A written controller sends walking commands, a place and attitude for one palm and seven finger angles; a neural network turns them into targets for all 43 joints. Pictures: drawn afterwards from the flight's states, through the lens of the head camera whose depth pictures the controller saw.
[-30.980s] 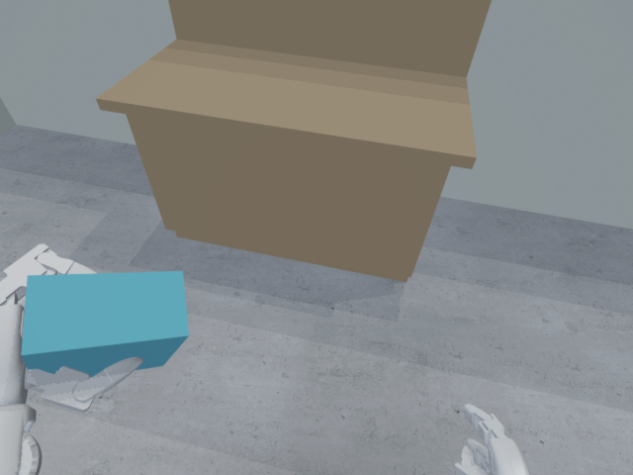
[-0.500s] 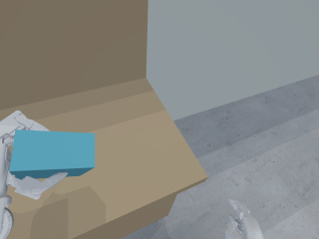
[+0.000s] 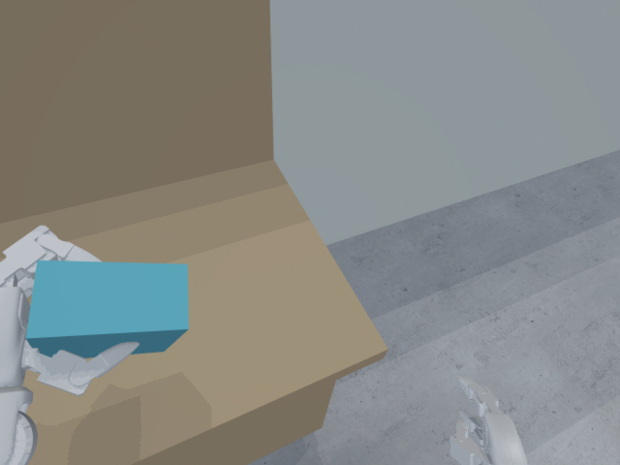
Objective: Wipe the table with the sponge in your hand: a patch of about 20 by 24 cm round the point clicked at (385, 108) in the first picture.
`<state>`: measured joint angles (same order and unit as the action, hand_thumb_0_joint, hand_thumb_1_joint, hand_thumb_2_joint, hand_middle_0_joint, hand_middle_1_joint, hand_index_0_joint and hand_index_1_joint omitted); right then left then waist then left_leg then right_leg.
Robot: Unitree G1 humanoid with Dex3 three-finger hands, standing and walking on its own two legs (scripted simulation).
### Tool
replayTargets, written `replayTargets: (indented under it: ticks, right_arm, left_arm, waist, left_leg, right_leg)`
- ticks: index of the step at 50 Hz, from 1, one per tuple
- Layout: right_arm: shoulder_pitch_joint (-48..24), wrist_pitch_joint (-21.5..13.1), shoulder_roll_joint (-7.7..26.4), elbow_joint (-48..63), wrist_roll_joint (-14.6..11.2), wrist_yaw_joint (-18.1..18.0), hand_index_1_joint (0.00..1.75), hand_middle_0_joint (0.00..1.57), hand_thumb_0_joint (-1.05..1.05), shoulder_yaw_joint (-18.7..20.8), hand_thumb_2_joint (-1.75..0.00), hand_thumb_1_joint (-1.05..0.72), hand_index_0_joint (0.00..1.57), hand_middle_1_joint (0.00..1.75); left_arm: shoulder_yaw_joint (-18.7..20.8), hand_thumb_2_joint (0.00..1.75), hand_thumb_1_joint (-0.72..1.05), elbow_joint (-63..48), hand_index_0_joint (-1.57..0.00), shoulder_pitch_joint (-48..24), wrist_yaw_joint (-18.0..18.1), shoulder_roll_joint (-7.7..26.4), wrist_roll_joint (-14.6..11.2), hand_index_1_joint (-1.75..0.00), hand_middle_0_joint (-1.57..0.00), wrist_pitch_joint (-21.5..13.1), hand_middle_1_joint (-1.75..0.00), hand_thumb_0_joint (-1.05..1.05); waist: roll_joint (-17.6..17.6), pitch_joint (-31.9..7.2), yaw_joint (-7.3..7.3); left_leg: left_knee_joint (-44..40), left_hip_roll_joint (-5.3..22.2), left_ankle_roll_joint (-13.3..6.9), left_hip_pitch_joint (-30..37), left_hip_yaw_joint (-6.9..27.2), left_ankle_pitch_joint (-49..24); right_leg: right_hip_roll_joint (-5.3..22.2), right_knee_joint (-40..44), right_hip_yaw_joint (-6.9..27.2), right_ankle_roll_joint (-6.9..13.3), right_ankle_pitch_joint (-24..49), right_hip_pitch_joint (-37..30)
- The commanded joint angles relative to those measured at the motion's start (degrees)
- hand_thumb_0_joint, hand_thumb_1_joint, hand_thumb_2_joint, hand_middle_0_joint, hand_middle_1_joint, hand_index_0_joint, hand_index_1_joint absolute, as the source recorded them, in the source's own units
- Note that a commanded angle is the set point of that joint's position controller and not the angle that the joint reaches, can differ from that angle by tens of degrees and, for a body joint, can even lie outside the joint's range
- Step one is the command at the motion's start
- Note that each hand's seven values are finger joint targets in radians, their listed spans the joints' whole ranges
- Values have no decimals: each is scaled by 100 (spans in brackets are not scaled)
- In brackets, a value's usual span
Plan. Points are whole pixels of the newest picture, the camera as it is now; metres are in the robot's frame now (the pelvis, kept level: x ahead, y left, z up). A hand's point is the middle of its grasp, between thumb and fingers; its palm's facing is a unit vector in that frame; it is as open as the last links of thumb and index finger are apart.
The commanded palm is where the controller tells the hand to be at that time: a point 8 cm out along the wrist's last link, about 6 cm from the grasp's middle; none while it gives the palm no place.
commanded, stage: come to a stop and stand still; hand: left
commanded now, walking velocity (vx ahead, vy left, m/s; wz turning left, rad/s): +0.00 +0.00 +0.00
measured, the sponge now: (133, 313) +0.23 +0.20 +0.13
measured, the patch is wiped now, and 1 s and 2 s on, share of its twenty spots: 0.00 0.00 0.00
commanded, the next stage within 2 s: look again from close up in 1.62 s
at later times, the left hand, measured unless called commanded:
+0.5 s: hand (87, 280) +0.25 +0.25 +0.15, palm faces +0.32 -0.85 -0.41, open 10.1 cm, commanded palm +0.18 +0.29 +0.17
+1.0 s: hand (31, 311) +0.22 +0.29 +0.14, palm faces +0.39 -0.83 -0.41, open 10.1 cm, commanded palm +0.15 +0.31 +0.17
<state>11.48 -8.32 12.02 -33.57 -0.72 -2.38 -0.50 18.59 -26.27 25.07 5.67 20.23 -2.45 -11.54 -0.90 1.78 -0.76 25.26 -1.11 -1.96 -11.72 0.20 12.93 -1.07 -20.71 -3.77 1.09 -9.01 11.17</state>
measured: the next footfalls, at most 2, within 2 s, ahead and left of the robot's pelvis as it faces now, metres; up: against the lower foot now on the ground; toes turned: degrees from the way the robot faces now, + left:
none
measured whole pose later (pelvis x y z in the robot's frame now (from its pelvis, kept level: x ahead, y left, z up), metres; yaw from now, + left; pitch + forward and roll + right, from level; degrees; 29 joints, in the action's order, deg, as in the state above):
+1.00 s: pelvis +0.01 +0.02 +0.00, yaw +2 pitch +1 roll +0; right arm 9.4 -7.5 10.8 -32.2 -2.0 -0.2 -0.7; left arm 21.6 -23.7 23.7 4.6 24.5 -4.9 -12.8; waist -2.3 3.5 -2.2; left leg 25.8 -4.7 -3.6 -14.2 1.0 12.9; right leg 2.4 -25.7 -3.9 -0.9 -12.0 14.9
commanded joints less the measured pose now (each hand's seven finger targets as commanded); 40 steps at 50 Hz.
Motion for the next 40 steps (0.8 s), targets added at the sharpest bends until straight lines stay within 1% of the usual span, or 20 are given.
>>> replayTargets:
  ticks: [1,10,11,12,13,14,15,16,19,21,22,25,26,27,31,32,33,36,37,40]
  right_arm:
    - [-463,-248,699,861,-8,-82,30,20,0,275,-90,-90,20,30]
    - [-435,-181,705,886,-15,-114,30,20,0,262,-90,-90,20,30]
    - [419,30,995,1546,-509,-519,30,20,0,-827,-90,-90,20,30]
    - [128,-263,460,1036,-320,-451,30,20,0,45,-90,-90,20,30]
    - [-199,-331,636,868,-118,-218,30,20,0,-49,-90,-90,20,30]
    - [-211,-342,955,901,-74,-128,30,20,0,56,-90,-90,20,30]
    - [-118,-388,939,929,-6,-47,30,20,0,125,-90,-90,20,30]
    - [-209,-416,1003,801,8,50,30,20,0,156,-90,-90,20,30]
    - [87,-521,919,906,-40,296,30,20,0,179,-90,-90,20,30]
    - [-171,-549,903,813,-98,377,30,20,0,199,-90,-90,20,30]
    - [16,-511,891,841,-69,347,30,20,0,237,-90,-90,20,30]
    - [-154,-453,936,762,-13,218,30,20,0,283,-90,-90,20,30]
    - [-322,-389,1031,739,-8,163,30,20,0,315,-90,-90,20,30]
    - [-222,-329,827,718,12,99,30,20,0,280,-90,-90,20,30]
    - [-277,-331,940,777,-27,96,30,20,0,317,-90,-90,20,30]
    - [-125,-328,821,757,-23,108,30,20,0,299,-90,-90,20,30]
    - [-62,-365,871,789,-39,138,30,20,0,317,-90,-90,20,30]
    - [-129,-443,919,758,-97,234,30,20,0,383,-90,-90,20,30]
    - [61,-396,875,744,-48,235,30,20,0,394,-90,-90,20,30]
    - [-50,-299,893,733,-98,219,30,20,0,462,-90,-90,20,30]
  left_arm:
    - [753,130,10,-1318,-120,-348,175,1076,-60,-160,-120,-342,-160,0]
    - [658,130,10,-1181,-120,-349,165,972,-79,-160,-120,-248,-160,0]
    - [2242,130,10,-3022,-120,-5640,154,5573,86,-160,-120,-1093,-160,0]
    - [2301,130,10,-502,-120,-3724,88,2728,215,-160,-120,-780,-160,0]
    - [1859,130,10,-244,-120,-2881,123,2438,136,-160,-120,-658,-160,0]
    - [1668,130,10,217,-120,-2429,142,2314,53,-160,-120,-612,-160,0]
    - [1465,130,10,133,-120,-2010,63,2163,-10,-160,-120,-657,-160,0]
    - [1226,130,10,359,-120,-1454,-14,1845,-70,-160,-120,-591,-160,0]
    - [513,130,10,-678,-120,-327,-78,1054,-173,-160,-120,-741,-160,0]
    - [484,130,10,-692,-120,148,-3,952,-202,-160,-120,-632,-160,0]
    - [562,130,10,-946,-120,72,22,1009,-144,-160,-120,-637,-160,0]
    - [1301,130,10,-1161,-120,-354,160,1733,-93,-160,-120,-683,-160,0]
    - [1777,130,10,-1319,-120,-603,240,2346,-51,-160,-120,-666,-160,0]
    - [1561,130,10,-1255,-120,-533,221,1983,-82,-160,-120,-683,-160,0]
    - [1622,130,10,-1605,-120,-582,263,2249,-160,-160,-120,-632,-160,0]
    - [1352,130,10,-1770,-120,-480,229,1926,-169,-160,-120,-673,-160,0]
    - [1320,130,10,-1866,-120,-378,222,1926,-192,-160,-120,-690,-160,0]
    - [1073,130,10,-1670,-120,125,183,1531,-254,-160,-120,-673,-160,0]
    - [978,130,10,-1686,-120,182,158,1369,-238,-160,-120,-704,-160,0]
    - [1035,130,10,-1226,-120,51,108,1377,-257,-160,-120,-640,-160,0]
  waist:
    - [402,-687,4]
    - [164,-751,-5]
    - [1848,-414,335]
    - [664,-512,13]
    - [193,-282,-11]
    - [35,-279,-144]
    - [-53,-574,-159]
    - [445,-871,-111]
    - [511,-854,-181]
    - [490,-981,-172]
    - [209,-892,-165]
    - [-292,-1054,-135]
    - [-19,-1274,-101]
    - [-1,-1215,-73]
    - [884,-1422,-99]
    - [992,-1457,-101]
    - [1036,-1514,-106]
    - [883,-1538,-102]
    - [680,-1422,-103]
    - [291,-1122,-69]
  left_leg:
    - [-421,442,71,-226,585,-463]
    - [-509,528,51,-195,605,-577]
    - [-755,440,-232,-1617,658,828]
    - [-630,715,-167,-1300,691,1128]
    - [-664,485,-80,-1052,646,930]
    - [-306,332,-17,-516,553,598]
    - [-78,289,18,-309,469,323]
    - [-63,347,22,-11,445,343]
    - [-149,362,43,-289,494,-453]
    - [-252,430,24,31,535,-835]
    - [-256,476,97,-143,573,-1245]
    - [-135,423,188,-216,606,-1576]
    - [-156,433,163,-74,637,-1467]
    - [-123,444,175,-210,634,-1721]
    - [49,416,237,47,727,-2446]
    - [173,452,262,85,695,-2879]
    - [284,458,275,187,708,-3236]
    - [205,502,302,518,802,-3453]
    - [170,597,328,484,781,-3602]
    - [-53,658,411,258,850,-3093]
  right_leg:
    - [668,353,887,85,337,-483]
    - [621,325,792,35,403,-549]
    - [-47,-439,439,-358,-336,-1491]
    - [274,-416,314,-190,-1303,-607]
    - [363,-4,404,-94,-1455,-127]
    - [429,227,634,73,-1239,358]
    - [560,260,863,204,-916,380]
    - [561,29,913,253,-939,514]
    - [642,-143,789,225,85,39]
    - [509,-343,704,158,403,35]
    - [548,-360,529,96,759,-129]
    - [630,-430,552,70,1297,-460]
    - [606,-527,687,67,1178,-485]
    - [687,-533,520,63,1421,-651]
    - [696,-703,633,112,1606,-668]
    - [750,-683,470,102,1712,-713]
    - [772,-711,482,114,1838,-687]
    - [687,-829,534,120,1516,-353]
    - [704,-777,348,71,1386,-282]
    - [705,-677,357,35,1135,-176]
